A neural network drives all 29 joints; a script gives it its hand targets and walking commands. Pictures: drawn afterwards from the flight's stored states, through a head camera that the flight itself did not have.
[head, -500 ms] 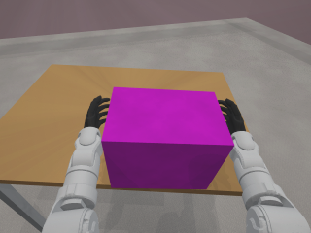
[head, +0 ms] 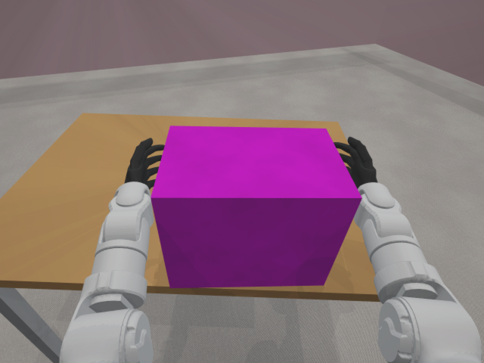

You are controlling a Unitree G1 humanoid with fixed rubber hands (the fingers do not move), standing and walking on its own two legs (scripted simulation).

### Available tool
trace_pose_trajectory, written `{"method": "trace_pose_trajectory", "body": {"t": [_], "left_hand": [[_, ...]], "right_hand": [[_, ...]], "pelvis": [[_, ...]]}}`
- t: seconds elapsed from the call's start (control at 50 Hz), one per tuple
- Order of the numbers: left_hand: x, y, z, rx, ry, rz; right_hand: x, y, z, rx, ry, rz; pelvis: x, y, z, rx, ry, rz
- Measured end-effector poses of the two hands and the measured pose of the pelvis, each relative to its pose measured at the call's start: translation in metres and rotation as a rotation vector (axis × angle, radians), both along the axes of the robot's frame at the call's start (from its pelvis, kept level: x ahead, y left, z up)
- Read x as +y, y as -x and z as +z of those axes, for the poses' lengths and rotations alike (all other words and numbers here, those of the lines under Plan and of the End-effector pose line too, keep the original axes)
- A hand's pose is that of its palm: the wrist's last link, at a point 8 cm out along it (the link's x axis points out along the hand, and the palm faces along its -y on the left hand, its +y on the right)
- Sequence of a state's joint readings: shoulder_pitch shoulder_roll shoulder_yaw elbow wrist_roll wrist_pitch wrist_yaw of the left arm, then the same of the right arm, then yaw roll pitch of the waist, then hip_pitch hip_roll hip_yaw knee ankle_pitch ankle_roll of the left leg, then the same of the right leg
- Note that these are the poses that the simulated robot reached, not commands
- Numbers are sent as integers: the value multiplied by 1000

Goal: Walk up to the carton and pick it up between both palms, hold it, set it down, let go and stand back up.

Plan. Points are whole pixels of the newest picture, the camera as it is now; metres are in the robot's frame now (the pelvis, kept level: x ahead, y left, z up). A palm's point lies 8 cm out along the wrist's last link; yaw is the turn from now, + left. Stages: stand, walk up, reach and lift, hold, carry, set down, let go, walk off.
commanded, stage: reach and lift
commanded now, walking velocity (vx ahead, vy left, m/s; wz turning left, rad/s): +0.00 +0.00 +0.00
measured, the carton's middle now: (248, 207) +0.39 +0.00 +0.09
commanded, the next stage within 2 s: hold in 1.88 s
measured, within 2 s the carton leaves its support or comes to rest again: neither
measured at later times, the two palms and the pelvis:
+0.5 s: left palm (137, 173) +0.38 +0.19 +0.19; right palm (375, 169) +0.37 -0.19 +0.20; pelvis +0.00 +0.00 +0.00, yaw +0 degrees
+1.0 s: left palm (133, 159) +0.37 +0.18 +0.22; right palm (387, 153) +0.36 -0.20 +0.24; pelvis -0.01 +0.01 +0.00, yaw -1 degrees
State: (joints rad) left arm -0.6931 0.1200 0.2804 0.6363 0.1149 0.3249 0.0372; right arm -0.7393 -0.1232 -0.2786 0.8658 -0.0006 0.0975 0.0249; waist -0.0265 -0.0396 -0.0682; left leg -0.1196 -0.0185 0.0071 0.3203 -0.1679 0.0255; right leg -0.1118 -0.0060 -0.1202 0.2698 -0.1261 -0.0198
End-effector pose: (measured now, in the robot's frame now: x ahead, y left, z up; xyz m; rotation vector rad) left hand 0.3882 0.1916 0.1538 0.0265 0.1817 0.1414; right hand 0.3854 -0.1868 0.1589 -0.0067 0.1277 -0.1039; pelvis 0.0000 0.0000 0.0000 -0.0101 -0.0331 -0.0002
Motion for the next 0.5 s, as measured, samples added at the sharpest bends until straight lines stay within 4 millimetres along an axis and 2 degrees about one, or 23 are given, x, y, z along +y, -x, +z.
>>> {"method": "trace_pose_trajectory", "body": {"t": [0.1, 0.32, 0.5], "left_hand": [[-3, 0, 3, -14, 4, -11], [-6, 3, 25, -30, -6, -18], [-6, 10, 31, -9, -4, -21]], "right_hand": [[-3, 3, 7, -17, -10, -13], [-5, 7, 32, -34, -28, -22], [-5, 14, 41, -14, -43, -26]], "pelvis": [[-1, -2, -1, 0, 2, 2], [0, -2, -1, -17, 5, -3], [3, 0, -1, -30, 6, -5]]}}
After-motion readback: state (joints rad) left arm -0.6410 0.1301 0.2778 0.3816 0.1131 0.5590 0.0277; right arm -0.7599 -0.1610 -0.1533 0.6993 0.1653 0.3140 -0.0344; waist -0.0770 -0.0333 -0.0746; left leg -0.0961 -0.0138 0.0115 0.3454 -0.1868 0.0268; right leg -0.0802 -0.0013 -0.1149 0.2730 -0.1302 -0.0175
